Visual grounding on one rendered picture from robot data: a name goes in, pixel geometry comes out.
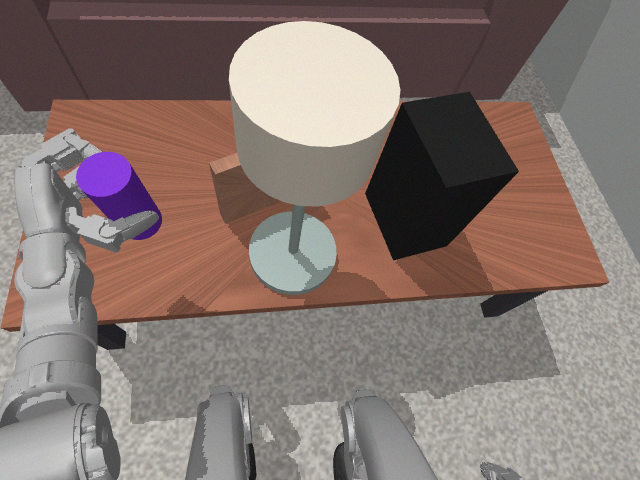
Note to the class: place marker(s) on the sofa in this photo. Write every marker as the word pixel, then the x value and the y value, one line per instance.
pixel 182 49

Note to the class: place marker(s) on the coffee table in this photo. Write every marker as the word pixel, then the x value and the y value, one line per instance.
pixel 529 239

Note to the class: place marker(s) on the left robot hand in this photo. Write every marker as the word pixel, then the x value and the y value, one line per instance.
pixel 46 203

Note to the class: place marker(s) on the right robot hand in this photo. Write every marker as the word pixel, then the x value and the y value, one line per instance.
pixel 495 472

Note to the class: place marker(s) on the left robot arm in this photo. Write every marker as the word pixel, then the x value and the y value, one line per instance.
pixel 51 424

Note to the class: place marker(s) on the desk lamp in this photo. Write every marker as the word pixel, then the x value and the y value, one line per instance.
pixel 312 104

